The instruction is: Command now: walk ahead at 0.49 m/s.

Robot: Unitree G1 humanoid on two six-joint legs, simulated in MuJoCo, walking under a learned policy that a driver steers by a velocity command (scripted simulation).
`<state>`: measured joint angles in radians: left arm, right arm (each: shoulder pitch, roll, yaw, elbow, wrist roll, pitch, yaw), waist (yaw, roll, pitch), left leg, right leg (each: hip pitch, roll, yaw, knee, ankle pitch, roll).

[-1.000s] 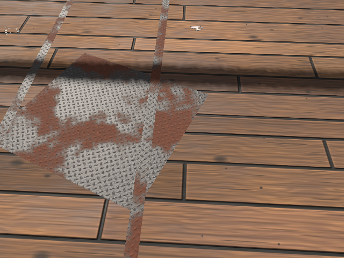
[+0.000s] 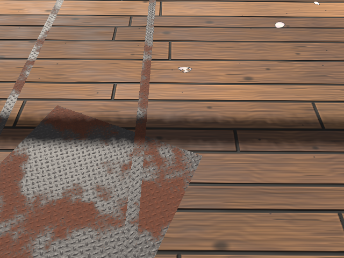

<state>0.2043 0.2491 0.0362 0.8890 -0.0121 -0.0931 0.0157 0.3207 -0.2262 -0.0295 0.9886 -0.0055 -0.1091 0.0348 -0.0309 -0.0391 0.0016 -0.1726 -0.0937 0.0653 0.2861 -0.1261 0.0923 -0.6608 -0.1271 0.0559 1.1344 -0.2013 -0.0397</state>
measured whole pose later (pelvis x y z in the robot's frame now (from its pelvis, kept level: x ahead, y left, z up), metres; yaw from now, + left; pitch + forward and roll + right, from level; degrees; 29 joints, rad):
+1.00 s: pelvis +0.28 -0.06 -0.01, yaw +1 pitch +0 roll -1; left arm 0.24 0.21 0.04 1.03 -0.01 -0.02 0.03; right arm 0.26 -0.19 -0.04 1.08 0.01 -0.02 -0.04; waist 0.00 0.00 0.01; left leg -0.24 0.03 -0.01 0.57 -0.34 0.01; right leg -0.27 0.02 -0.05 0.55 -0.30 -0.05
